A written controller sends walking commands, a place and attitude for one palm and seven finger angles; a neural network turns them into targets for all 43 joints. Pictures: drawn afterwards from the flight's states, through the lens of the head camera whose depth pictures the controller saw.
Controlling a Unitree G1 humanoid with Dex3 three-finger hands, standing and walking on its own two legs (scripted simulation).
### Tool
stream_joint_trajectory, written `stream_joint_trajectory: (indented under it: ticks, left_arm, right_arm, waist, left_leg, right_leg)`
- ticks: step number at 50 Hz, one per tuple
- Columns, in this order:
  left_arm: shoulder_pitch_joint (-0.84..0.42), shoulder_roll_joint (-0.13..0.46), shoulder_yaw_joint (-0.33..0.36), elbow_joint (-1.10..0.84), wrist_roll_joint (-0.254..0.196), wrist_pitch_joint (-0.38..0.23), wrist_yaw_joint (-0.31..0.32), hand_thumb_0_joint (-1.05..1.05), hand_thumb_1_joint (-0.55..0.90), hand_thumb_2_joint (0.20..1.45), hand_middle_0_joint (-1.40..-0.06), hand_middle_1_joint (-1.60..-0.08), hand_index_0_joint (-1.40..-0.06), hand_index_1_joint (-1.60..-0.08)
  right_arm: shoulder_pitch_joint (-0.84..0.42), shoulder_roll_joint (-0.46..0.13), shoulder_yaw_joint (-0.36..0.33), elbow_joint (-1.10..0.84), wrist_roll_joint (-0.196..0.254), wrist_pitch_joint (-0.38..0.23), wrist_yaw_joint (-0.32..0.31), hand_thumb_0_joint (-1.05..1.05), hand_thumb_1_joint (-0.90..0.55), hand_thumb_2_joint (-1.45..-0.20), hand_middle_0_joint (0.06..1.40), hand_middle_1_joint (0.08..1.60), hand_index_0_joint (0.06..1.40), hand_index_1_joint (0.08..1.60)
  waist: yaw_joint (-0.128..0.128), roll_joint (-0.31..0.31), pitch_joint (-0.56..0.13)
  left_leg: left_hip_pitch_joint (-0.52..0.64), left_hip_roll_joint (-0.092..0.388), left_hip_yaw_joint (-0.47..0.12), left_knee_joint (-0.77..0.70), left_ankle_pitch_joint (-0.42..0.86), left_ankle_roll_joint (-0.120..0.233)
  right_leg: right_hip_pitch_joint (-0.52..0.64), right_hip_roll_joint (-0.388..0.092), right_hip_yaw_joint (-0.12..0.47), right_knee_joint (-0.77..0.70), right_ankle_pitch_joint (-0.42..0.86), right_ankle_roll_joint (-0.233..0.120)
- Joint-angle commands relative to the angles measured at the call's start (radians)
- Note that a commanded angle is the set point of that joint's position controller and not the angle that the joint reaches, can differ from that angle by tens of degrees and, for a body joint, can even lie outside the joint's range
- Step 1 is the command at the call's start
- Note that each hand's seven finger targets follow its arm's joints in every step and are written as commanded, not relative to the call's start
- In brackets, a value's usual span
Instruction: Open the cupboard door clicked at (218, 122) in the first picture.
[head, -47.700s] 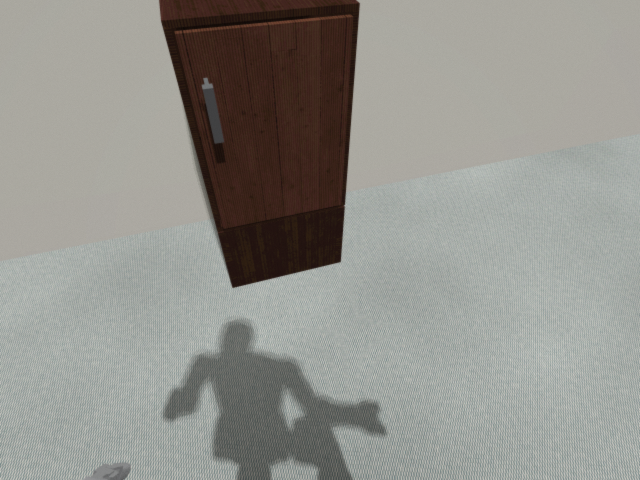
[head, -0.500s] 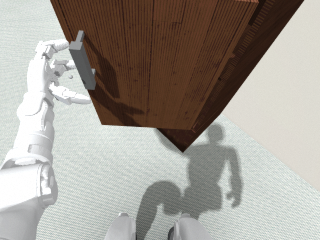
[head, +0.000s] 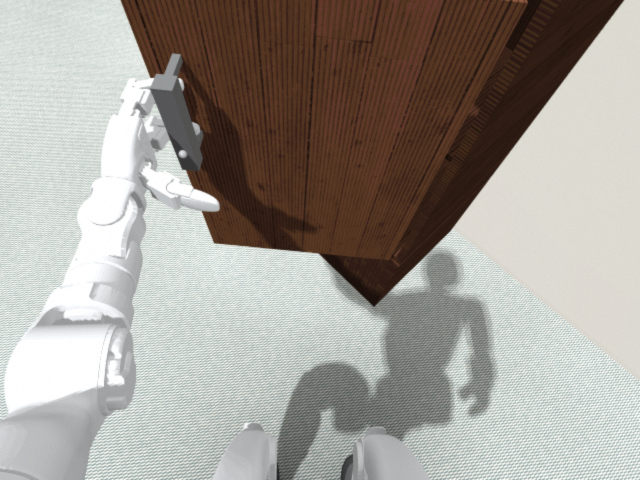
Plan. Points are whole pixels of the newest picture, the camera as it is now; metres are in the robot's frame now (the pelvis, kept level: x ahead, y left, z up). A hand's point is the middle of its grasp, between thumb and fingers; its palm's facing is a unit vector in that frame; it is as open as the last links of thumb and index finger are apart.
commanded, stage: slide the fingers in behind the handle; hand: left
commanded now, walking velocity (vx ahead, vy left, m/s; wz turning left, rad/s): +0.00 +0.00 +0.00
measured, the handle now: (184, 115) +0.55 +0.17 +0.07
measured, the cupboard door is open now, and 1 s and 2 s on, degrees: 42 42 76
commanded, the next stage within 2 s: close the thumb around the handle in 0.14 s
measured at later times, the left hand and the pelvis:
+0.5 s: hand (196, 145) +0.50 +0.15 +0.07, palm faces -0.03 -1.00 -0.02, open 12.2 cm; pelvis +0.00 -0.01 +0.00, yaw -3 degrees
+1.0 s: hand (195, 148) +0.50 +0.15 +0.07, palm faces -0.05 -1.00 -0.02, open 5.8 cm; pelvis +0.00 +0.00 +0.00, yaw -3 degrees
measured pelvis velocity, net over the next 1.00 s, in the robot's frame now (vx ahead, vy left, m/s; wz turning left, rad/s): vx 0.00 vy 0.00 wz -0.05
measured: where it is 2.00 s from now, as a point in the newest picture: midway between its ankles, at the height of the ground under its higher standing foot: outside the picture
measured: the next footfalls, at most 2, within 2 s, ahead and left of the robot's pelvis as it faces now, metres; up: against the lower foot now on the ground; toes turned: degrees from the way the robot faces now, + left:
none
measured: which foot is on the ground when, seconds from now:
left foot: down 0.00-1.00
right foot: down 0.00-1.00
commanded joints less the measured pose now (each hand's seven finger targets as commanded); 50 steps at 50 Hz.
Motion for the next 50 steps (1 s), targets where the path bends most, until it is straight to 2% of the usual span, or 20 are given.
stream_joint_trajectory:
  ticks: [1,3,5,7,10,12,16,18,20,23,24,26,34,37,40,43,44,46,48,50]
  left_arm:
    - [-0.508,0.065,0.043,-0.17,-0.007,-0.047,-0.059,0.0,-0.5,0.3,-0.3,-1.2,-0.3,-1.2]
    - [-0.479,0.143,0.12,-0.128,-0.004,-0.029,-0.037,0.0,-0.5,0.3,-0.3,-1.2,-0.3,-1.2]
    - [-0.485,0.204,0.159,-0.166,0.025,-0.043,-0.014,0.0,-0.5,0.3,-0.3,-1.2,-0.3,-1.2]
    - [-0.449,0.16,0.111,-0.193,0.057,-0.06,-0.019,0.0,-0.5,0.3,-0.3,-1.2,-0.3,-1.2]
    - [-0.376,0.229,0.183,-0.158,0.044,-0.058,-0.03,0.0,-0.5,0.3,-0.3,-1.2,-0.3,-1.2]
    - [-0.416,0.222,0.17,-0.197,0.034,-0.053,-0.045,0.0,-0.5,0.3,-0.3,-1.2,-0.3,-1.2]
    - [-0.421,0.245,0.189,-0.225,0.023,-0.048,-0.058,0.0,-0.276,0.396,-0.316,-1.224,-0.316,-1.224]
    - [-0.408,0.197,0.155,-0.229,0.022,-0.043,-0.057,0.0,-0.164,0.444,-0.324,-1.236,-0.324,-1.236]
    - [-0.414,0.224,0.176,-0.226,0.022,-0.043,-0.051,0.0,-0.052,0.492,-0.332,-1.248,-0.332,-1.248]
    - [-0.38,0.238,0.192,-0.244,0.024,-0.049,-0.052,0.0,0.116,0.564,-0.344,-1.266,-0.344,-1.266]
    - [-0.349,0.232,0.19,-0.221,0.023,-0.044,-0.055,0.0,0.172,0.588,-0.348,-1.272,-0.348,-1.272]
    - [-0.381,0.232,0.178,-0.242,0.026,-0.052,-0.058,0.0,0.284,0.636,-0.356,-1.284,-0.356,-1.284]
    - [-0.365,0.235,0.188,-0.215,0.018,-0.049,-0.058,0.0,0.732,0.828,-0.388,-1.332,-0.388,-1.332]
    - [-0.403,0.229,0.171,-0.195,0.024,-0.046,-0.059,0.0,0.9,0.9,-0.4,-1.35,-0.4,-1.35]
    - [-0.43,0.256,0.188,-0.18,0.024,-0.041,-0.058,0.0,0.9,0.9,-0.4,-1.35,-0.4,-1.35]
    - [-0.422,0.237,0.176,-0.209,0.03,-0.044,-0.055,0.0,0.9,0.9,-0.4,-1.35,-0.4,-1.35]
    - [-0.447,0.231,0.17,-0.232,0.024,-0.048,-0.053,0.0,0.9,0.9,-0.4,-1.35,-0.4,-1.35]
    - [-0.433,0.268,0.201,-0.21,0.024,-0.049,-0.05,0.0,0.9,0.9,-0.4,-1.35,-0.4,-1.35]
    - [-0.424,0.239,0.185,-0.211,0.02,-0.044,-0.051,0.0,0.9,0.9,-0.4,-1.35,-0.4,-1.35]
    - [-0.431,0.267,0.208,-0.212,0.017,-0.046,-0.049,0.0,0.9,0.9,-0.4,-1.35,-0.4,-1.35]
  right_arm:
    - [0.17,-0.184,-0.055,-0.047,0.003,-0.015,-0.018,0.0,-0.9,-0.9,0.2,0.3,0.2,0.3]
    - [0.168,-0.183,-0.048,-0.066,0.007,-0.012,-0.023,0.0,-0.9,-0.9,0.2,0.3,0.2,0.3]
    - [0.176,-0.179,-0.043,-0.084,0.002,-0.014,-0.019,0.0,-0.9,-0.9,0.2,0.3,0.2,0.3]
    - [0.176,-0.165,-0.042,-0.098,-0.002,-0.01,-0.01,0.0,-0.9,-0.9,0.2,0.3,0.2,0.3]
    - [0.186,-0.178,-0.045,-0.12,0.0,0.003,-0.013,0.0,-0.9,-0.9,0.2,0.3,0.2,0.3]
    - [0.179,-0.175,-0.046,-0.127,0.007,0.007,-0.014,0.0,-0.9,-0.9,0.2,0.3,0.2,0.3]
    - [0.186,-0.179,-0.049,-0.125,0.01,0.009,-0.022,0.0,-0.9,-0.9,0.2,0.3,0.2,0.3]
    - [0.185,-0.173,-0.049,-0.126,0.011,0.009,-0.022,0.0,-0.9,-0.9,0.2,0.3,0.2,0.3]
    - [0.193,-0.175,-0.049,-0.122,0.01,0.008,-0.024,0.0,-0.9,-0.9,0.2,0.3,0.2,0.3]
    - [0.193,-0.175,-0.052,-0.121,0.009,0.008,-0.024,0.0,-0.9,-0.9,0.2,0.3,0.2,0.3]
    - [0.188,-0.172,-0.051,-0.123,0.011,0.009,-0.024,0.0,-0.9,-0.9,0.2,0.3,0.2,0.3]
    - [0.187,-0.172,-0.05,-0.121,0.013,0.008,-0.025,0.0,-0.9,-0.9,0.2,0.3,0.2,0.3]
    - [0.179,-0.176,-0.051,-0.121,0.014,0.005,-0.029,0.0,-0.9,-0.9,0.2,0.3,0.2,0.3]
    - [0.176,-0.176,-0.047,-0.116,0.015,0.003,-0.032,0.0,-0.9,-0.9,0.2,0.3,0.2,0.3]
    - [0.181,-0.182,-0.045,-0.119,0.014,0.0,-0.035,0.0,-0.9,-0.9,0.2,0.3,0.2,0.3]
    - [0.179,-0.18,-0.048,-0.121,0.012,-0.002,-0.034,0.0,-0.9,-0.9,0.2,0.3,0.2,0.3]
    - [0.176,-0.18,-0.047,-0.119,0.01,-0.004,-0.033,0.0,-0.9,-0.9,0.2,0.3,0.2,0.3]
    - [0.182,-0.183,-0.046,-0.116,0.009,-0.002,-0.033,0.0,-0.9,-0.9,0.2,0.3,0.2,0.3]
    - [0.18,-0.181,-0.048,-0.118,0.011,-0.003,-0.032,0.0,-0.9,-0.9,0.2,0.3,0.2,0.3]
    - [0.185,-0.185,-0.046,-0.124,0.009,-0.003,-0.035,0.0,-0.9,-0.9,0.2,0.3,0.2,0.3]
  waist:
    - [-0.107,0.077,-0.442]
    - [-0.09,0.032,-0.411]
    - [-0.071,0.084,-0.443]
    - [-0.069,0.114,-0.473]
    - [-0.06,0.037,-0.464]
    - [-0.066,0.042,-0.487]
    - [-0.062,0.069,-0.5]
    - [-0.068,0.073,-0.483]
    - [-0.069,0.072,-0.462]
    - [-0.055,0.065,-0.503]
    - [-0.051,0.064,-0.482]
    - [-0.056,0.089,-0.479]
    - [-0.058,0.064,-0.451]
    - [-0.074,0.064,-0.426]
    - [-0.079,0.061,-0.412]
    - [-0.068,0.108,-0.483]
    - [-0.075,0.118,-0.487]
    - [-0.068,0.098,-0.495]
    - [-0.072,0.079,-0.479]
    - [-0.072,0.064,-0.481]
  left_leg:
    - [0.483,0.006,-0.067,-0.118,0.415,-0.012]
    - [0.391,0.0,-0.048,-0.119,0.372,-0.005]
    - [0.388,-0.006,-0.037,-0.111,0.4,-0.001]
    - [0.423,0.0,-0.034,-0.104,0.45,-0.005]
    - [0.37,0.0,-0.023,-0.1,0.457,0.003]
    - [0.349,-0.003,-0.008,-0.103,0.408,0.005]
    - [0.37,0.001,-0.008,-0.106,0.41,0.003]
    - [0.381,0.003,-0.007,-0.109,0.408,0.003]
    - [0.368,0.002,-0.005,-0.106,0.41,0.006]
    - [0.372,0.0,0.0,-0.108,0.423,0.005]
    - [0.352,-0.001,0.006,-0.109,0.412,0.004]
    - [0.369,0.001,0.002,-0.11,0.422,0.003]
    - [0.351,0.0,0.003,-0.11,0.389,0.003]
    - [0.342,0.002,-0.005,-0.109,0.363,0.004]
    - [0.324,0.0,-0.008,-0.105,0.348,0.007]
    - [0.392,0.005,-0.017,-0.101,0.395,-0.002]
    - [0.404,0.007,-0.017,-0.099,0.402,-0.002]
    - [0.389,0.007,-0.02,-0.094,0.416,-0.003]
    - [0.383,0.007,-0.018,-0.099,0.402,-0.002]
    - [0.363,0.004,-0.016,-0.098,0.401,0.003]
  right_leg:
    - [0.016,0.065,0.043,-0.103,0.299,-0.03]
    - [0.06,0.062,0.052,-0.1,0.3,-0.024]
    - [0.077,0.061,0.06,-0.083,0.324,-0.025]
    - [0.073,0.061,0.06,-0.074,0.353,-0.023]
    - [0.132,0.067,0.066,-0.074,0.393,-0.021]
    - [0.163,0.065,0.082,-0.083,0.394,-0.015]
    - [0.158,0.066,0.082,-0.087,0.392,-0.014]
    - [0.137,0.067,0.08,-0.094,0.38,-0.014]
    - [0.138,0.068,0.08,-0.094,0.384,-0.015]
    - [0.176,0.066,0.086,-0.094,0.41,-0.013]
    - [0.182,0.066,0.089,-0.097,0.41,-0.013]
    - [0.164,0.066,0.086,-0.092,0.41,-0.014]
    - [0.157,0.065,0.088,-0.1,0.381,-0.013]
    - [0.124,0.065,0.085,-0.096,0.35,-0.013]
    - [0.118,0.066,0.084,-0.093,0.334,-0.015]
    - [0.091,0.063,0.078,-0.083,0.339,-0.017]
    - [0.086,0.064,0.078,-0.085,0.344,-0.015]
    - [0.101,0.065,0.077,-0.076,0.357,-0.015]
    - [0.102,0.066,0.076,-0.084,0.35,-0.014]
    - [0.125,0.068,0.078,-0.08,0.362,-0.014]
